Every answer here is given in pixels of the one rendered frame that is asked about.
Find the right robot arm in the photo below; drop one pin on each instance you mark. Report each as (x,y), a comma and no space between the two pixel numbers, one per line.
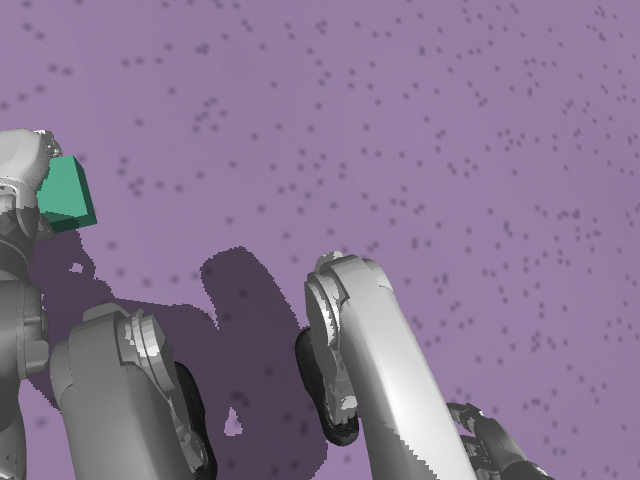
(524,470)

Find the left robot hand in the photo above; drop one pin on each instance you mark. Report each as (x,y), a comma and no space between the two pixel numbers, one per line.
(24,157)

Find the right robot foot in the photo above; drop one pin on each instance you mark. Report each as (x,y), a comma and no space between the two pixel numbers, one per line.
(340,435)

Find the small box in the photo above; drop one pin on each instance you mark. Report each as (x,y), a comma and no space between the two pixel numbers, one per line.
(63,195)

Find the left robot arm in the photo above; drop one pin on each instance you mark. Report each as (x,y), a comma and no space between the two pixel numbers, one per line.
(24,328)

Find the right robot hand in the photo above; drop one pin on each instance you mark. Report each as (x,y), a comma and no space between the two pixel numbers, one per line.
(493,449)

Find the left robot foot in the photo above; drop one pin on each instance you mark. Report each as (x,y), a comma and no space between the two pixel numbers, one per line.
(196,412)

